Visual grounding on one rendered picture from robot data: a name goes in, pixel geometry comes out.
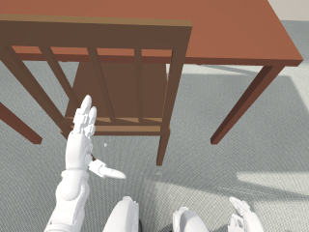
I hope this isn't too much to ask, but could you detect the robot left forearm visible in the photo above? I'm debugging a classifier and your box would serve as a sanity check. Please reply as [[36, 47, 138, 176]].
[[43, 169, 90, 232]]

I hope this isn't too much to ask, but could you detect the chair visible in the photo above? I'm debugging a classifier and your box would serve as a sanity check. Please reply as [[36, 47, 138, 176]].
[[0, 14, 193, 166]]

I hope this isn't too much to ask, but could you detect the table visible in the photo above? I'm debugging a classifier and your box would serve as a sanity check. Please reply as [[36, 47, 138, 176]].
[[0, 0, 303, 145]]

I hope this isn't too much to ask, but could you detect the robot left hand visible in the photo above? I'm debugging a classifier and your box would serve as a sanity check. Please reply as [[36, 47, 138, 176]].
[[65, 95, 126, 179]]

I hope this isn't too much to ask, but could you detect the robot left shin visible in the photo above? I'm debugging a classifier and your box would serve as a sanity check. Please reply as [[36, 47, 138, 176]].
[[123, 196, 139, 232]]

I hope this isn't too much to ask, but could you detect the robot right thigh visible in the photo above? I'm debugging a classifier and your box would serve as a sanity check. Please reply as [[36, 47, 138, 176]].
[[172, 210, 210, 232]]

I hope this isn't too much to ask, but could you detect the robot right hand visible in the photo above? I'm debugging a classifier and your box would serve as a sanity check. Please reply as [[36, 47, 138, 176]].
[[227, 196, 265, 232]]

